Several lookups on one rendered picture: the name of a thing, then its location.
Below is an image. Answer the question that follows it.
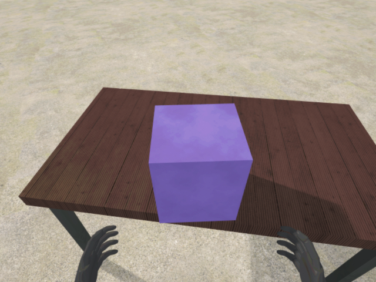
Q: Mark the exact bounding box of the table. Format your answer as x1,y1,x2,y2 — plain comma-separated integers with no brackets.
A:
18,88,376,282

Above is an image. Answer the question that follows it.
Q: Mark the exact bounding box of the carton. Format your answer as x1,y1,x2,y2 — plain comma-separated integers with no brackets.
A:
149,103,253,223

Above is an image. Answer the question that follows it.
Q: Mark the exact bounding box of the robot right hand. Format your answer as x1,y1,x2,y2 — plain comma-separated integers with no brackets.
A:
277,226,326,282

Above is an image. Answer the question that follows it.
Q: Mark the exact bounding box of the robot left hand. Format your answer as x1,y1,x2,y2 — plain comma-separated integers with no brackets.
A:
75,225,119,282

